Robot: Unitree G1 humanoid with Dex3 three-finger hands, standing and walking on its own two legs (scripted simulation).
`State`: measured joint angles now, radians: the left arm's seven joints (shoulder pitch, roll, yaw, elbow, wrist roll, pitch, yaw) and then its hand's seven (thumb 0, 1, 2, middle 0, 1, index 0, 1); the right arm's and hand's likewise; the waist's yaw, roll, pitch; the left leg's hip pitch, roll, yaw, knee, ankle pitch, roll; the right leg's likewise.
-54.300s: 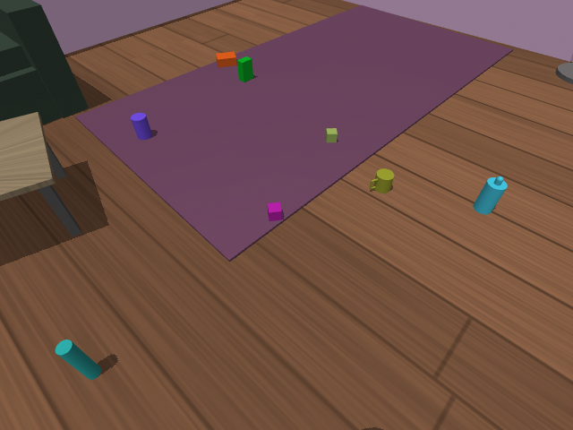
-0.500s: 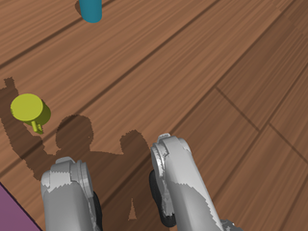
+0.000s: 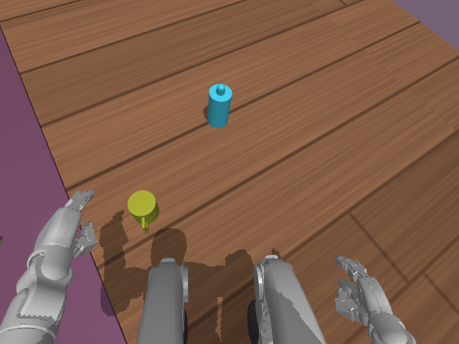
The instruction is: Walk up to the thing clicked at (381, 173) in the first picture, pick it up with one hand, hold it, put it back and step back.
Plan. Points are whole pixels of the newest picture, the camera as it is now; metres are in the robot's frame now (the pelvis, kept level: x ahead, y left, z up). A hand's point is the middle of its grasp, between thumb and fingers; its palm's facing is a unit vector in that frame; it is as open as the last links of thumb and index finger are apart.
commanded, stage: home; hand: left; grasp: from above
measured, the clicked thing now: (144, 212) +0.50 +0.23 -0.49
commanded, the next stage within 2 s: none
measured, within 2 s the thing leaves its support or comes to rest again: neither
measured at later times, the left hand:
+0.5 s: hand (69, 272) +0.24 +0.19 +0.10, palm faces +0.11 -0.97 -0.22, open 7.4 cm
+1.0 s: hand (58, 296) +0.22 +0.18 +0.14, palm faces +0.12 -0.97 -0.19, open 7.4 cm
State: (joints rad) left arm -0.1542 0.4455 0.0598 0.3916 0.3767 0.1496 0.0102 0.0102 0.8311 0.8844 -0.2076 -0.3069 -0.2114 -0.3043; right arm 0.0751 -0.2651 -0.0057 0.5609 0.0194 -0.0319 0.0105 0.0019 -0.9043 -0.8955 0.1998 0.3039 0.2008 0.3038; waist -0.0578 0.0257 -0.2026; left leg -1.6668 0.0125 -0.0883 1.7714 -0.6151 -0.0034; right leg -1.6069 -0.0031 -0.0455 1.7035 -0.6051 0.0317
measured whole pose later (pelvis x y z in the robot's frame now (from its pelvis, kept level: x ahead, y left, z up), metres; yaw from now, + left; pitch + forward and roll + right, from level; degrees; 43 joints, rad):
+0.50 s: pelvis +0.06 +0.00 +0.16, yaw +3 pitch +14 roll -3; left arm 0.39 0.23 0.06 -0.03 -0.06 0.45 0.07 0.02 0.91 0.90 -0.20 -0.30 -0.20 -0.30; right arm 0.32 -0.21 0.05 0.54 0.04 -0.16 -0.16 0.01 -0.90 -0.90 0.20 0.30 0.20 0.30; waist -0.08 0.05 -0.19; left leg -0.86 0.03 -0.07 1.12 -0.50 -0.01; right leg -0.81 0.01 -0.05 1.05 -0.48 0.02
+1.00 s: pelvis +0.07 -0.01 +0.18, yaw +4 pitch +9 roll -3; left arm 0.49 0.22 0.04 -0.12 -0.05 0.46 0.01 0.02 0.91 0.90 -0.20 -0.30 -0.20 -0.30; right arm 0.28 -0.22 0.04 0.53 0.00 -0.26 -0.18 0.01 -0.90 -0.90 0.20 0.30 0.20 0.30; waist -0.04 0.04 -0.16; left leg -0.70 0.03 -0.07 1.01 -0.47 -0.02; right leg -0.64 0.00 -0.05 0.94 -0.46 0.01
